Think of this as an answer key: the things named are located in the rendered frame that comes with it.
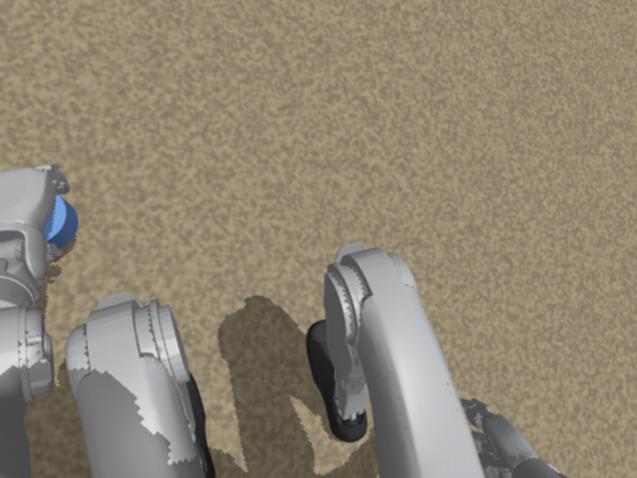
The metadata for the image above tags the left robot foot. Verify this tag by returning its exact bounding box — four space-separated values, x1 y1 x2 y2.
186 372 216 478

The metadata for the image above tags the right robot foot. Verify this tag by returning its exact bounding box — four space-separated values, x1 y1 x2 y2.
307 320 367 443

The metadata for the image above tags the left robot hand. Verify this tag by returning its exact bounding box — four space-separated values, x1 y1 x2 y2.
0 164 71 261

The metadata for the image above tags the right robot arm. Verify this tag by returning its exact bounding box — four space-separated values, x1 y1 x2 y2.
512 458 569 478

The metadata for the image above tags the left robot arm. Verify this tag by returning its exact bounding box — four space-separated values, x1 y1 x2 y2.
0 223 55 478

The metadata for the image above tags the tin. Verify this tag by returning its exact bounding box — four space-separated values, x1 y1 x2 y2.
42 193 79 249

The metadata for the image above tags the right robot hand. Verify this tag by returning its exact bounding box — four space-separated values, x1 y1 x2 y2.
460 398 539 478

